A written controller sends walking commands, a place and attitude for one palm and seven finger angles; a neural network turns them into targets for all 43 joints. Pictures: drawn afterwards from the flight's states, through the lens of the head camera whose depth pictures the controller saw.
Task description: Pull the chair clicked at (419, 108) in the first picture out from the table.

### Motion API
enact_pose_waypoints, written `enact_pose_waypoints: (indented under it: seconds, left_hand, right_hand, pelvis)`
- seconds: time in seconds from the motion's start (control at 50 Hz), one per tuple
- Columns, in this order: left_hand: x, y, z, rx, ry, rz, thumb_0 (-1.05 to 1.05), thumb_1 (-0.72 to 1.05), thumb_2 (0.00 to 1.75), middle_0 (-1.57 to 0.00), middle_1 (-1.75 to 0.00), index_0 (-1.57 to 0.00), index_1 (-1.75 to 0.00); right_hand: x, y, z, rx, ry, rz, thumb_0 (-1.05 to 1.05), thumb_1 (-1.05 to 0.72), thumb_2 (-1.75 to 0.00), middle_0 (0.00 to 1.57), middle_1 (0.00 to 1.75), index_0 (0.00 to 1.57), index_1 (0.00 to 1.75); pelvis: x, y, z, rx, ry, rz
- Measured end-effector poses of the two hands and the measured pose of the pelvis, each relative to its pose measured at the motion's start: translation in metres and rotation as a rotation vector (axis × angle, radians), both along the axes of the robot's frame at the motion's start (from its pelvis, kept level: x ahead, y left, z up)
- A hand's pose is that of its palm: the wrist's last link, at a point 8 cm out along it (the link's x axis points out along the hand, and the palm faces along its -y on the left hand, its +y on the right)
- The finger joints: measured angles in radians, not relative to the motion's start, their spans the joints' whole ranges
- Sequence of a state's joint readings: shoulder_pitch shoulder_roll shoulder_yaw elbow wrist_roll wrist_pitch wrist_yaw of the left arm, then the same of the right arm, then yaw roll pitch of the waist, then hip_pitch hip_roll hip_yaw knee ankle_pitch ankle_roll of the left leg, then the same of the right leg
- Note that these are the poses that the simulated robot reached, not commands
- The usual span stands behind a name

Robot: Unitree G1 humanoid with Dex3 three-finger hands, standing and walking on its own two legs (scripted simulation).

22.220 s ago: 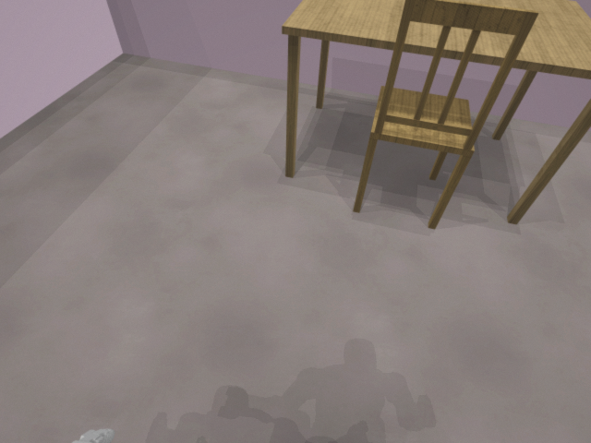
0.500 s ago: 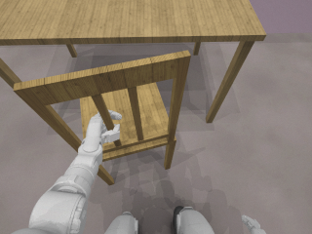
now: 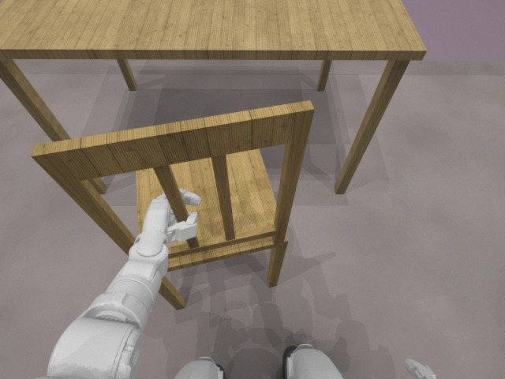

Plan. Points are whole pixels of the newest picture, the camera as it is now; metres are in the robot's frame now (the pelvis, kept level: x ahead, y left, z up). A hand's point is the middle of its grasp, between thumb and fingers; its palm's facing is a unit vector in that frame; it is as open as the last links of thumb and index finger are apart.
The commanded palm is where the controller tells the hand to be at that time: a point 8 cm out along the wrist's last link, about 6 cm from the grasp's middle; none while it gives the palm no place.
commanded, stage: step backward, pulling the chair out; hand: left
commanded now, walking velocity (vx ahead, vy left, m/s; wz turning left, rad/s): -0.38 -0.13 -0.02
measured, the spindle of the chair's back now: (181, 213) +0.40 +0.13 -0.06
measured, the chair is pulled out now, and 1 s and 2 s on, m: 0.32 0.56 0.68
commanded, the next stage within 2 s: stop walking, hand still on the chair in 0.84 s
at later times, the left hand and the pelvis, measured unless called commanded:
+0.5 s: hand (181, 281) +0.27 +0.12 -0.05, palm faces -0.01 -0.98 -0.19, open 5.3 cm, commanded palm +0.28 +0.17 -0.05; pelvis -0.10 -0.01 +0.00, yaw -2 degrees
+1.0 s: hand (179, 371) +0.14 +0.11 -0.05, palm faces -0.02 -0.98 -0.18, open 5.3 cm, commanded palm +0.12 +0.16 -0.03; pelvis -0.21 -0.01 +0.01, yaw +0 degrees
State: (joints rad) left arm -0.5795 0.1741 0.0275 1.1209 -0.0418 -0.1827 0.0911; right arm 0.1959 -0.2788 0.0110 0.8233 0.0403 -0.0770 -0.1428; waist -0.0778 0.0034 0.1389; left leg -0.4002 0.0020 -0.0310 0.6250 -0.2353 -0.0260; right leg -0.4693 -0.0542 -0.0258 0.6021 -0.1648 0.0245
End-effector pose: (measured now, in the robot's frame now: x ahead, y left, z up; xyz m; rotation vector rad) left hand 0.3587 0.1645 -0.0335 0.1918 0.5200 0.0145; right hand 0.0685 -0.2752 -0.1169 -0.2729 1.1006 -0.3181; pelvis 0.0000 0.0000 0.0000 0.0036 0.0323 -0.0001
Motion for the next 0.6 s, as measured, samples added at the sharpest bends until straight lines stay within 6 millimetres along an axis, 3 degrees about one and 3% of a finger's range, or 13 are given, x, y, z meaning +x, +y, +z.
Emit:
enact_pose_waypoints:
  seconds: [0.1, 0.22, 0.28, 0.46, 0.6]
  left_hand:
    - [-0.019, 0.005, 0.000, -0.001, -0.002, -0.005, 0.04, 0.68, 0.77, -0.23, -1.18, -0.50, -1.44]
    - [-0.044, 0.005, 0.000, 0.016, -0.014, 0.028, 0.04, 0.66, 0.78, -0.26, -1.18, -0.50, -1.44]
    - [-0.057, 0.003, 0.000, 0.022, -0.017, 0.042, 0.04, 0.66, 0.79, -0.28, -1.18, -0.50, -1.44]
    - [-0.096, 0.005, 0.001, 0.008, -0.002, 0.018, 0.03, 0.67, 0.77, -0.24, -1.20, -0.50, -1.44]
    - [-0.127, 0.003, 0.001, 0.016, 0.000, 0.049, 0.04, 0.67, 0.77, -0.26, -1.19, -0.50, -1.44]
  right_hand:
    - [-0.014, 0.006, 0.005, 0.002, -0.012, 0.013, 0.01, -0.91, -0.90, 0.20, 0.30, 0.20, 0.30]
    - [-0.036, 0.013, -0.007, 0.079, -0.025, 0.019, 0.00, -0.90, -0.90, 0.20, 0.30, 0.21, 0.30]
    - [-0.051, 0.009, -0.010, 0.090, -0.029, -0.006, 0.01, -0.90, -0.90, 0.20, 0.30, 0.21, 0.30]
    - [-0.103, -0.003, -0.001, 0.007, 0.021, -0.002, 0.01, -0.90, -0.90, 0.20, 0.30, 0.21, 0.30]
    - [-0.133, 0.001, -0.006, 0.069, 0.014, 0.012, 0.01, -0.90, -0.90, 0.20, 0.30, 0.20, 0.30]
  pelvis:
    - [-0.019, 0.000, 0.001, -0.005, -0.006, -0.026]
    - [-0.045, -0.015, -0.002, -0.034, -0.018, -0.040]
    - [-0.059, -0.019, -0.003, -0.025, -0.014, -0.032]
    - [-0.094, -0.005, 0.000, 0.010, -0.009, -0.019]
    - [-0.123, -0.022, 0.000, -0.019, -0.022, -0.047]
